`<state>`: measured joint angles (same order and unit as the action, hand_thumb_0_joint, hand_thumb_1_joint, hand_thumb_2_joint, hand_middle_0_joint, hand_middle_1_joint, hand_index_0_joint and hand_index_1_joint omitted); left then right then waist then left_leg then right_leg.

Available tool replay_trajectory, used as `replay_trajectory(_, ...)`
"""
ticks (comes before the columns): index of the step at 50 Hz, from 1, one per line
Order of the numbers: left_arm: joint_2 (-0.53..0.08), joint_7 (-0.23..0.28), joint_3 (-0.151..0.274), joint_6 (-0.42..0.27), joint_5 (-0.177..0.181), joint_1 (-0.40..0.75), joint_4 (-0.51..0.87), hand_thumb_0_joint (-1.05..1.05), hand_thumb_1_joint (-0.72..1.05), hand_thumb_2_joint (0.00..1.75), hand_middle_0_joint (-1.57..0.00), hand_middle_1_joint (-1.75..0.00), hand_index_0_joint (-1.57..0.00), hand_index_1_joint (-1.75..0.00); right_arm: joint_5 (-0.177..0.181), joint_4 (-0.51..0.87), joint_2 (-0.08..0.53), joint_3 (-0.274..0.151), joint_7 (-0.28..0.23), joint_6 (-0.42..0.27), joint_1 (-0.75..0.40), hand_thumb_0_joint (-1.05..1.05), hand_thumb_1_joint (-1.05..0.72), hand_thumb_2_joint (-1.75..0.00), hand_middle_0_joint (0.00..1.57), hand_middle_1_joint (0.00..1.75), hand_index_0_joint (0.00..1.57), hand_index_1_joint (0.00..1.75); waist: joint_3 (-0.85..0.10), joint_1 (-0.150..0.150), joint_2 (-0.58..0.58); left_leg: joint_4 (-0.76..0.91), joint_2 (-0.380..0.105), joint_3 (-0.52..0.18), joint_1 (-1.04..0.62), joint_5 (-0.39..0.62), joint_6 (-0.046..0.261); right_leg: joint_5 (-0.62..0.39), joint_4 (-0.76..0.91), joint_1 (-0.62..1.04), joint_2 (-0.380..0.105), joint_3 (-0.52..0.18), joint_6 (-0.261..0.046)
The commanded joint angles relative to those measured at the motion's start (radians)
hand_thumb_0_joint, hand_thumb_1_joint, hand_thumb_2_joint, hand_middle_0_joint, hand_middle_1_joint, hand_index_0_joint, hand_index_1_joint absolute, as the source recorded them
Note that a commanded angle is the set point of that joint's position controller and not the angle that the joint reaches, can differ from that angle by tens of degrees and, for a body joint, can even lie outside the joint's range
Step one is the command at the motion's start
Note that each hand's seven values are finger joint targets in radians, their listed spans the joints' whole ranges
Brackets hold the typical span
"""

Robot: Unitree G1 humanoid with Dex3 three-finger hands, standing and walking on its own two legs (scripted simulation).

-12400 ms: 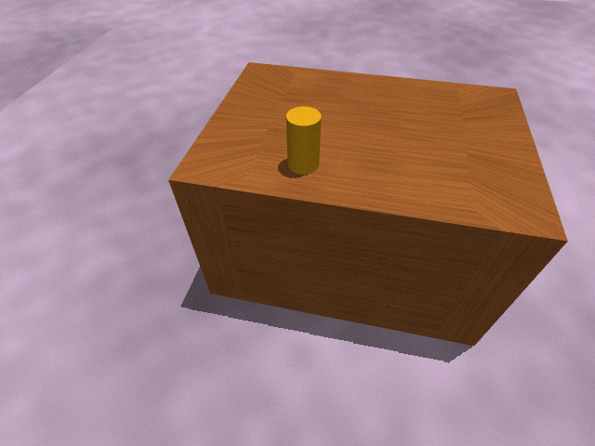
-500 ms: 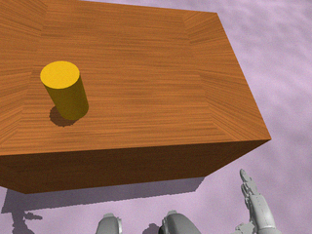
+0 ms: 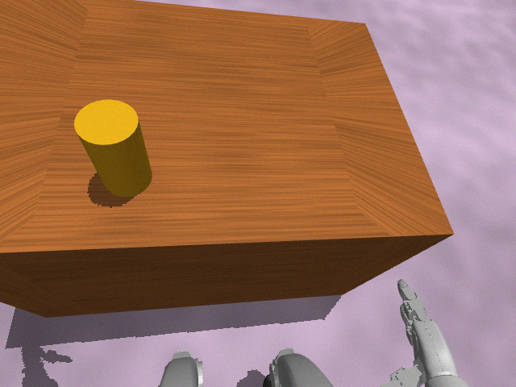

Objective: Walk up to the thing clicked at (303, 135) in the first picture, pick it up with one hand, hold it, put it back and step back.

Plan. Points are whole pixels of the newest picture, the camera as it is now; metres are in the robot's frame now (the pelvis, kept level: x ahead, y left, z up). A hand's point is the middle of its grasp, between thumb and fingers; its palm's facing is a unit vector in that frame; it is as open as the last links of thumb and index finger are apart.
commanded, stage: go down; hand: left
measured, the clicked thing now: (118, 152) +0.51 +0.20 -0.02
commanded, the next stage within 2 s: none
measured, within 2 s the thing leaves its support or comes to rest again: neither
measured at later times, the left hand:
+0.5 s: hand out of the picture +0.43 +0.39 +0.09, palm faces +0.27 -0.96 +0.01, open 17.6 cm
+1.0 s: hand out of the picture +0.43 +0.39 +0.09, palm faces +0.27 -0.96 +0.01, open 17.6 cm
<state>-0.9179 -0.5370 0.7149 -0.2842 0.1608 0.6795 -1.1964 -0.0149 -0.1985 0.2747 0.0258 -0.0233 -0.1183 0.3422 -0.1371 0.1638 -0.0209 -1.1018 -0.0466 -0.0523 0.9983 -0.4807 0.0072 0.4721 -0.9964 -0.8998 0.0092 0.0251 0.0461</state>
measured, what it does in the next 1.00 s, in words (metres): stands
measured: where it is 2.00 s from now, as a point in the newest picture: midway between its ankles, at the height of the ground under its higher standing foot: outside the picture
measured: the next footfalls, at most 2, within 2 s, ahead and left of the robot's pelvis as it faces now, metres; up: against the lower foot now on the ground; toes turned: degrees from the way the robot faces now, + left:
none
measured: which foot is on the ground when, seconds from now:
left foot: down 0.00-1.00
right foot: down 0.00-1.00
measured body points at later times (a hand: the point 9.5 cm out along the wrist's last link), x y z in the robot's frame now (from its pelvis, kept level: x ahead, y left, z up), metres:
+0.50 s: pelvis +0.00 +0.00 +0.00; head +0.12 +0.05 +0.43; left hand +0.41 +0.44 +0.10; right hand +0.16 -0.25 -0.02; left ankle +0.02 +0.11 -0.66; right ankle +0.00 -0.16 -0.66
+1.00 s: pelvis +0.00 +0.00 +0.00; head +0.12 +0.05 +0.43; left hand +0.41 +0.44 +0.10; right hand +0.16 -0.26 -0.02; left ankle +0.02 +0.11 -0.66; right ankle +0.00 -0.16 -0.66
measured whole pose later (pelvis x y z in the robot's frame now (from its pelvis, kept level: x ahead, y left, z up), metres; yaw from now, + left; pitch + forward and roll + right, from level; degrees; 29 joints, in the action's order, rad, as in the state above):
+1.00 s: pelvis +0.00 +0.00 +0.00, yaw +0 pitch +22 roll -5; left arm -0.93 -0.54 0.72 -0.27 0.16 0.69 -1.20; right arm -0.01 -0.20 0.28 0.02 -0.02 -0.12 0.35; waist -0.14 0.17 -0.02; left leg -1.09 -0.05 -0.05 1.00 -0.48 0.00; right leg 0.47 -0.99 -0.90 0.01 0.03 0.04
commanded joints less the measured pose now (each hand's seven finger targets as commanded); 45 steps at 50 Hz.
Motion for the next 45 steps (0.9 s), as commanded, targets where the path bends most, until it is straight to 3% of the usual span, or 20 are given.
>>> replay_trajectory(1,-0.406,-0.009,0.047,-0.074,0.030,0.351,0.287,0.00,-0.58,0.09,-0.05,-0.08,-0.05,-0.09,0.003,0.150,0.209,-0.120,-0.023,-0.058,0.077,0.00,0.52,-0.06,0.05,0.05,0.05,0.05,-0.530,-0.013,0.314,0.113,0.011,-0.010,-0.546,0.509,-0.016,-0.329,0.089,0.080,0.019,0.024,-0.066)
replay_trajectory(4,-0.478,0.014,0.073,-0.069,0.006,0.389,0.346,0.00,-0.57,0.08,-0.06,-0.08,-0.06,-0.08,0.004,0.143,0.218,-0.131,-0.025,-0.052,0.076,0.00,0.51,-0.06,0.05,0.05,0.05,0.05,-0.518,-0.027,0.346,0.127,0.011,-0.014,-0.572,0.514,-0.024,-0.313,0.097,0.077,0.020,0.026,-0.067)
replay_trajectory(6,-0.426,0.026,0.042,-0.062,-0.003,0.374,0.326,0.00,-0.58,0.09,-0.06,-0.08,-0.06,-0.09,0.003,0.114,0.200,-0.124,-0.022,-0.045,0.054,0.00,0.51,-0.06,0.05,0.05,0.05,0.05,-0.452,-0.038,0.363,0.143,0.011,-0.014,-0.554,0.481,-0.030,-0.276,0.098,0.044,0.021,0.028,-0.071)
replay_trajectory(9,-0.437,0.046,0.062,-0.040,-0.010,0.337,0.285,0.00,-0.56,0.08,-0.06,-0.07,-0.06,-0.08,0.008,0.100,0.180,-0.104,-0.019,-0.041,0.030,0.00,0.50,-0.06,0.05,0.05,0.05,0.05,-0.418,-0.050,0.370,0.156,0.007,-0.017,-0.534,0.465,-0.028,-0.248,0.104,0.039,0.022,0.030,-0.074)
replay_trajectory(12,-0.333,0.027,-0.019,-0.016,-0.009,0.315,0.203,0.00,-0.60,0.07,-0.06,-0.08,-0.06,-0.08,0.011,0.103,0.152,-0.082,-0.014,-0.043,0.004,0.00,0.51,-0.06,0.05,0.05,0.05,0.05,-0.338,-0.027,0.317,0.163,0.008,-0.009,-0.452,0.390,-0.019,-0.228,0.115,0.047,0.026,0.031,-0.074)
replay_trajectory(13,-0.337,0.027,-0.016,-0.010,-0.010,0.298,0.159,0.00,-0.60,0.07,-0.06,-0.08,-0.06,-0.08,0.014,0.111,0.156,-0.078,-0.015,-0.044,-0.022,0.00,0.51,-0.06,0.05,0.05,0.05,0.05,-0.309,-0.033,0.274,0.168,0.009,-0.008,-0.410,0.357,-0.013,-0.217,0.120,0.057,0.028,0.030,-0.073)
replay_trajectory(16,-0.369,0.013,0.000,-0.017,0.004,0.280,0.109,0.00,-0.61,0.06,-0.06,-0.08,-0.07,-0.08,0.018,0.162,0.166,-0.071,-0.018,-0.051,-0.037,0.00,0.52,-0.05,0.05,0.05,0.05,0.05,-0.323,-0.025,0.212,0.160,0.013,-0.002,-0.359,0.303,-0.002,-0.211,0.121,0.089,0.028,0.025,-0.069)
replay_trajectory(18,-0.394,0.002,0.012,-0.034,0.011,0.302,0.126,0.00,-0.61,0.06,-0.05,-0.09,-0.06,-0.09,0.014,0.163,0.193,-0.097,-0.022,-0.052,0.002,0.00,0.52,-0.05,0.05,0.05,0.05,0.05,-0.354,-0.012,0.199,0.146,0.013,-0.002,-0.365,0.307,0.001,-0.220,0.114,0.083,0.028,0.023,-0.066)
replay_trajectory(20,-0.459,0.002,0.055,-0.053,0.015,0.324,0.170,0.00,-0.61,0.07,-0.05,-0.09,-0.06,-0.09,0.016,0.176,0.222,-0.129,-0.027,-0.057,0.032,0.00,0.53,-0.05,0.05,0.05,0.05,0.05,-0.416,-0.006,0.205,0.133,0.012,-0.007,-0.409,0.360,-0.001,-0.254,0.103,0.093,0.029,0.023,-0.065)
replay_trajectory(23,-0.448,-0.010,0.070,-0.063,0.026,0.345,0.235,0.00,-0.61,0.08,-0.05,-0.09,-0.06,-0.09,0.010,0.186,0.230,-0.137,-0.027,-0.062,0.072,0.00,0.52,-0.06,0.05,0.05,0.05,0.05,-0.538,-0.010,0.264,0.106,0.009,-0.013,-0.524,0.529,-0.011,-0.353,0.084,0.104,0.026,0.025,-0.062)
replay_trajectory(25,-0.420,-0.013,0.049,-0.059,0.028,0.350,0.251,0.00,-0.61,0.08,-0.06,-0.09,-0.06,-0.09,0.012,0.156,0.211,-0.120,-0.024,-0.059,0.086,0.00,0.51,-0.06,0.05,0.05,0.05,0.05,-0.520,-0.015,0.305,0.109,0.008,-0.015,-0.549,0.571,-0.019,-0.362,0.082,0.082,0.024,0.027,-0.064)
replay_trajectory(26,-0.457,-0.003,0.066,-0.062,0.017,0.383,0.302,0.00,-0.61,0.08,-0.06,-0.09,-0.06,-0.09,0.007,0.133,0.206,-0.119,-0.023,-0.055,0.080,0.00,0.51,-0.06,0.05,0.05,0.05,0.05,-0.533,-0.022,0.320,0.107,0.007,-0.018,-0.568,0.588,-0.021,-0.358,0.082,0.067,0.023,0.027,-0.065)
replay_trajectory(30,-0.474,0.027,0.060,-0.041,-0.015,0.398,0.331,0.00,-0.59,0.09,-0.06,-0.08,-0.05,-0.09,0.005,0.117,0.193,-0.103,-0.021,-0.050,0.030,0.00,0.51,-0.06,0.05,0.05,0.05,0.05,-0.477,-0.051,0.403,0.138,0.004,-0.021,-0.583,0.552,-0.034,-0.291,0.094,0.032,0.021,0.028,-0.072)
replay_trajectory(33,-0.352,0.028,-0.006,-0.014,-0.009,0.329,0.228,0.00,-0.60,0.09,-0.06,-0.08,-0.06,-0.09,0.007,0.097,0.177,-0.102,-0.017,-0.047,0.018,0.00,0.50,-0.06,0.05,0.05,0.05,0.05,-0.389,-0.039,0.359,0.161,0.005,-0.018,-0.527,0.466,-0.034,-0.251,0.111,0.033,0.025,0.034,-0.075)
replay_trajectory(34,-0.408,0.033,0.025,-0.013,-0.014,0.340,0.266,0.00,-0.59,0.08,-0.06,-0.08,-0.06,-0.09,0.005,0.091,0.182,-0.102,-0.016,-0.044,0.024,0.00,0.50,-0.06,0.05,0.05,0.05,0.05,-0.403,-0.052,0.362,0.161,0.005,-0.018,-0.522,0.473,-0.031,-0.255,0.116,0.045,0.024,0.035,-0.074)
replay_trajectory(36,-0.421,0.030,0.033,-0.003,-0.017,0.313,0.226,0.00,-0.61,0.07,-0.06,-0.09,-0.06,-0.09,0.010,0.089,0.165,-0.079,-0.014,-0.040,0.012,0.00,0.51,-0.06,0.05,0.05,0.05,0.05,-0.381,-0.053,0.343,0.163,0.002,-0.021,-0.501,0.467,-0.027,-0.248,0.113,0.045,0.026,0.038,-0.075)
replay_trajectory(39,-0.377,0.021,0.021,0.002,-0.004,0.271,0.166,0.00,-0.61,0.06,-0.06,-0.09,-0.07,-0.09,0.015,0.148,0.171,-0.090,-0.016,-0.044,-0.004,0.00,0.51,-0.06,0.05,0.05,0.05,0.05,-0.362,-0.023,0.217,0.154,0.010,-0.003,-0.425,0.409,-0.003,-0.278,0.129,0.112,0.030,0.028,-0.065)
replay_trajectory(41,-0.381,0.007,0.018,-0.012,0.009,0.286,0.158,0.00,-0.61,0.05,-0.06,-0.09,-0.07,-0.09,0.014,0.120,0.195,-0.108,-0.018,-0.045,0.033,0.00,0.51,-0.06,0.05,0.05,0.05,0.05,-0.349,-0.010,0.186,0.139,0.018,0.004,-0.376,0.388,0.008,-0.297,0.126,0.128,0.024,0.018,-0.059)
replay_trajectory(43,-0.429,0.004,0.056,-0.029,0.015,0.284,0.168,0.00,-0.61,0.05,-0.06,-0.09,-0.07,-0.08,0.016,0.121,0.201,-0.121,-0.022,-0.051,0.018,0.00,0.51,-0.06,0.05,0.05,0.05,0.05,-0.371,-0.017,0.188,0.128,0.018,0.006,-0.387,0.392,0.012,-0.304,0.119,0.114,0.023,0.016,-0.057)
replay_trajectory(45,-0.363,-0.008,0.023,-0.042,0.023,0.280,0.134,0.00,-0.61,0.05,-0.06,-0.09,-0.07,-0.08,0.014,0.171,0.220,-0.134,-0.022,-0.061,0.015,0.00,0.51,-0.06,0.05,0.05,0.05,0.05,-0.401,0.006,0.162,0.120,0.016,0.000,-0.415,0.408,0.009,-0.314,0.109,0.100,0.025,0.019,-0.057)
